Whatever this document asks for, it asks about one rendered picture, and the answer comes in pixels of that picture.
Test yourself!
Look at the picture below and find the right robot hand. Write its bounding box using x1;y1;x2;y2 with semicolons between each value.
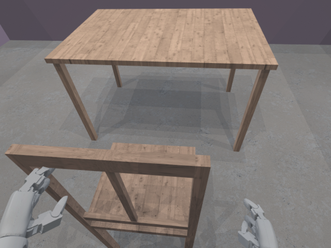
238;198;278;248

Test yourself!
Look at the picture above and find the table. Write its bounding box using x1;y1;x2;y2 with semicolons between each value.
44;8;278;152

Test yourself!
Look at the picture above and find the chair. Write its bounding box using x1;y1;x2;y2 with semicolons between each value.
4;143;211;248

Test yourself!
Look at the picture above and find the left robot hand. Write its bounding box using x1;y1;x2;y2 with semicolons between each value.
0;167;68;238

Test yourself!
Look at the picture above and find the robot left forearm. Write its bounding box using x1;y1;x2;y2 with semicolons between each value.
0;236;28;248

